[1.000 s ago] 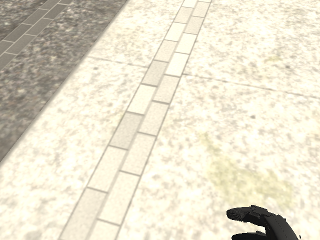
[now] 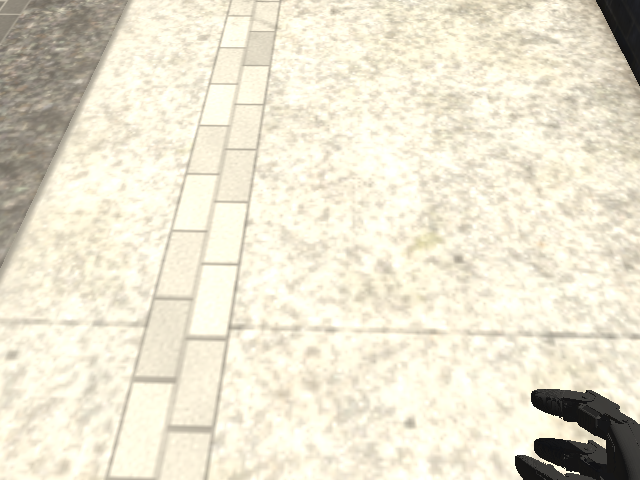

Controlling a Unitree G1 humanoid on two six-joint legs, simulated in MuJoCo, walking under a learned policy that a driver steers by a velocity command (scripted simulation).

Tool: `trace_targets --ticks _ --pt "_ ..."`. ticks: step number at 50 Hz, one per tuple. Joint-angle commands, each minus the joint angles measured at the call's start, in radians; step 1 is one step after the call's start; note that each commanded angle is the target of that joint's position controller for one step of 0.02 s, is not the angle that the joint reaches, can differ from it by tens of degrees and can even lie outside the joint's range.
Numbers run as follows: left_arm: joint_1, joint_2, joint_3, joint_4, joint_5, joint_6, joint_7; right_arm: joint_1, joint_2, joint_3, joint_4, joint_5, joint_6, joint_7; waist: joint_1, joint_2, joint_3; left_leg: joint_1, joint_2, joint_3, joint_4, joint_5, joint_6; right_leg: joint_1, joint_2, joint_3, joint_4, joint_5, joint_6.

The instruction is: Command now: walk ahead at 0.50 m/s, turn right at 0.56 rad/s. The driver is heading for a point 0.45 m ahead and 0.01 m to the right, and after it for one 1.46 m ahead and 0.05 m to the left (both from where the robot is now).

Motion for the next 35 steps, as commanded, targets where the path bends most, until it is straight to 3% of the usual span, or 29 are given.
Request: trace_targets --ticks 1,2,3,4,5,7,8,9,12,15,18,20,22,23,24,25,26,27,28,29,30,32,35 --pt "-0.064 0.024 0.003 -0.127 0.011 -0.020 0.002 0.358 -0.236 -0.082 -0.008 -0.023 -0.014 -0.020 -0.212 0.037 -0.277 0.721 0.281 -0.279 0.024 -0.048 0.148 -0.373 -0.062 0.022 0.453 0.197 -0.028" --pt "0.044 0.036 -0.007 -0.155 -0.012 -0.032 -0.003 0.406 -0.264 -0.089 0.015 -0.018 -0.002 -0.015 -0.167 0.380 -0.345 0.893 0.454 -0.689 -0.075 -0.200 0.288 -0.649 -0.031 -0.059 0.682 -0.174 0.015" --pt "0.019 0.115 0.009 -0.132 -0.019 -0.031 -0.005 0.361 -0.165 -0.068 -0.018 -0.011 0.008 -0.021 -0.184 0.249 -0.259 0.832 0.435 -0.676 -0.100 -0.358 0.274 -0.752 -0.107 -0.038 0.826 -0.114 0.035" --pt "-0.078 0.150 0.021 -0.146 -0.014 -0.021 -0.007 0.320 -0.120 -0.056 -0.032 -0.012 0.022 -0.027 -0.201 0.130 -0.150 0.704 0.391 -0.502 -0.111 -0.341 0.230 -0.758 -0.142 -0.068 0.874 -0.009 0.046" --pt "-0.133 0.139 0.024 -0.164 -0.009 -0.013 -0.005 0.267 -0.117 -0.051 -0.035 -0.018 0.032 -0.028 -0.176 0.063 -0.087 0.561 0.343 -0.385 -0.143 -0.256 0.199 -0.713 -0.172 -0.093 0.861 0.068 0.044" --pt "-0.152 0.111 0.029 -0.195 -0.001 0.004 -0.010 0.213 -0.094 -0.040 -0.024 -0.032 0.038 -0.017 -0.118 0.069 0.002 0.367 0.276 -0.227 -0.200 -0.129 0.180 -0.634 -0.215 -0.094 0.808 0.111 0.040" --pt "-0.152 0.086 0.022 -0.211 -0.002 0.011 -0.013 0.213 -0.090 -0.042 -0.017 -0.027 0.036 -0.012 -0.103 0.081 0.019 0.317 0.267 -0.182 -0.220 -0.092 0.178 -0.619 -0.224 -0.102 0.787 0.105 0.040" --pt "-0.166 0.066 0.015 -0.223 0.001 0.012 -0.018 0.232 -0.095 -0.045 -0.005 -0.026 0.033 -0.005 -0.100 0.073 0.019 0.296 0.256 -0.153 -0.236 -0.063 0.193 -0.612 -0.229 -0.108 0.761 0.109 0.045" --pt "-0.211 0.059 0.004 -0.236 0.008 0.010 -0.023 0.258 -0.141 -0.060 0.022 -0.026 0.028 -0.002 -0.092 0.043 0.013 0.292 0.253 -0.062 -0.257 0.036 0.212 -0.602 -0.235 -0.103 0.596 0.216 0.057" --pt "-0.300 0.051 -0.012 -0.250 0.011 0.001 -0.039 0.263 -0.174 -0.066 0.031 -0.006 0.036 -0.001 -0.109 0.044 0.018 0.261 0.224 0.028 -0.255 0.039 0.196 -0.496 -0.228 -0.161 0.370 0.329 0.056" --pt "-0.394 0.064 -0.016 -0.281 0.003 -0.006 -0.052 0.327 -0.214 -0.074 0.052 0.016 0.047 0.007 -0.151 0.060 0.032 0.311 0.239 0.026 -0.235 -0.014 0.189 -0.432 -0.200 -0.209 0.212 0.304 0.048" --pt "-0.414 0.081 -0.011 -0.300 -0.001 -0.009 -0.059 0.358 -0.234 -0.079 0.066 0.025 0.058 0.009 -0.154 0.075 0.043 0.361 0.268 0.009 -0.194 -0.019 0.181 -0.399 -0.179 -0.231 0.128 0.244 0.025" --pt "-0.320 0.105 0.007 -0.275 0.008 -0.010 -0.058 0.356 -0.238 -0.075 0.075 0.033 0.067 0.008 -0.093 0.081 0.007 0.349 0.249 0.039 -0.070 0.137 0.154 -0.212 -0.118 -0.286 0.015 0.253 -0.012" --pt "-0.188 0.152 0.034 -0.238 0.011 -0.008 -0.050 0.373 -0.205 -0.064 0.084 0.025 0.065 0.008 -0.037 0.056 -0.067 0.304 0.199 0.097 0.101 0.253 0.122 -0.015 -0.109 -0.272 0.004 0.275 -0.044" --pt "-0.003 0.241 0.059 -0.217 0.023 -0.005 -0.036 0.360 -0.145 -0.040 0.055 -0.008 0.058 0.006 0.036 -0.091 -0.204 0.099 0.136 0.172 0.451 0.028 0.060 0.270 -0.319 -0.012 0.014 0.370 -0.114" --pt "0.022 0.315 0.063 -0.216 0.024 -0.009 -0.039 0.404 -0.080 -0.016 0.014 -0.007 0.031 0.008 -0.005 -0.342 -0.268 -0.269 -0.005 0.109 0.751 -0.507 0.014 0.476 -0.515 0.442 -0.144 0.245 -0.269" --pt "0.046 0.241 0.046 -0.214 0.019 -0.014 -0.042 0.361 -0.165 -0.039 0.025 0.015 0.015 0.014 0.032 -0.227 -0.265 -0.382 0.035 0.006 0.887 -0.505 0.018 0.465 -0.509 0.491 -0.187 0.156 -0.275" --pt "-0.011 0.202 0.030 -0.216 0.016 -0.018 -0.042 0.306 -0.177 -0.042 0.006 0.027 0.013 0.017 0.013 -0.190 -0.170 -0.435 0.078 0.019 0.908 -0.418 0.031 0.380 -0.477 0.355 -0.181 0.177 -0.242" --pt "-0.077 0.172 0.019 -0.223 0.018 -0.018 -0.044 0.273 -0.165 -0.039 0.006 0.014 0.017 0.011 -0.016 -0.115 -0.111 -0.394 0.115 0.028 0.867 -0.331 0.033 0.249 -0.433 0.247 -0.194 0.241 -0.217" --pt "-0.133 0.147 0.012 -0.222 0.025 -0.020 -0.048 0.263 -0.160 -0.042 0.002 -0.001 0.025 0.006 -0.052 -0.101 -0.059 -0.334 0.137 0.023 0.803 -0.275 0.030 0.123 -0.400 0.175 -0.227 0.301 -0.199" --pt "-0.167 0.120 0.004 -0.221 0.031 -0.027 -0.049 0.286 -0.152 -0.044 0.007 0.003 0.039 0.007 -0.092 -0.111 -0.039 -0.274 0.153 0.010 0.772 -0.241 0.029 0.045 -0.375 0.117 -0.260 0.336 -0.184" --pt "-0.180 0.111 0.005 -0.200 0.028 -0.046 -0.050 0.307 -0.128 -0.040 0.015 0.010 0.068 0.005 -0.122 -0.111 -0.021 -0.245 0.153 0.003 0.729 -0.183 0.020 -0.010 -0.363 0.037 -0.311 0.383 -0.177" --pt "-0.143 0.133 0.015 -0.158 0.034 -0.059 -0.035 0.238 -0.111 -0.036 -0.003 0.005 0.080 0.006 -0.110 -0.070 0.018 -0.295 0.140 -0.030 0.609 -0.053 0.007 0.002 -0.360 -0.074 -0.341 0.478 -0.157"
Velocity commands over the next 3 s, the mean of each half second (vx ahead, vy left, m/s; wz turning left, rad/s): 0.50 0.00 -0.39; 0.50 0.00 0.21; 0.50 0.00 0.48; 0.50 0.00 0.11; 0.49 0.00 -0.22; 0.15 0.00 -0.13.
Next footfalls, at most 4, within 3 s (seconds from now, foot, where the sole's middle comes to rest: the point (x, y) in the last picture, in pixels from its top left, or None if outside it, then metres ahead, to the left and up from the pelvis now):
0.46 right None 0.32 -0.18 -0.76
1.02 left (359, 401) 0.66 0.02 -0.76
1.50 right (428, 296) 0.95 -0.13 -0.76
2.00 left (312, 233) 1.14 0.17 -0.76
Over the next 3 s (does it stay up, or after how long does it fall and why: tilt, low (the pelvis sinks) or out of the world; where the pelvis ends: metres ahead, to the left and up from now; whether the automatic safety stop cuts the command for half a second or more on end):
stays up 1.42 0.09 0.01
